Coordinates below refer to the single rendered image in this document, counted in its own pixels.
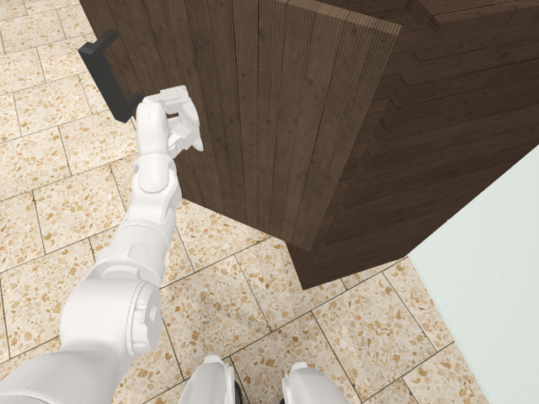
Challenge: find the left robot upper arm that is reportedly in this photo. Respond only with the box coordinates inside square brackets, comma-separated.
[0, 279, 163, 404]

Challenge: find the robot left shin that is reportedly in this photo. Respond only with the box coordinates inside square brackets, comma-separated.
[204, 355, 224, 365]

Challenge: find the handle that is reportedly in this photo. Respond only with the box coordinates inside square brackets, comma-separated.
[77, 29, 143, 123]

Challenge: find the robot right thigh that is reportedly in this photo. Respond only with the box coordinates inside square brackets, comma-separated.
[282, 367, 350, 404]

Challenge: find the left robot forearm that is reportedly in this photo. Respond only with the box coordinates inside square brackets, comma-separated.
[60, 153, 182, 343]

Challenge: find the cupboard door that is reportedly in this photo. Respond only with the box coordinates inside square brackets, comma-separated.
[79, 0, 402, 252]

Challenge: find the left robot hand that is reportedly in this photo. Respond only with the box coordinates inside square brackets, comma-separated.
[136, 85, 204, 159]

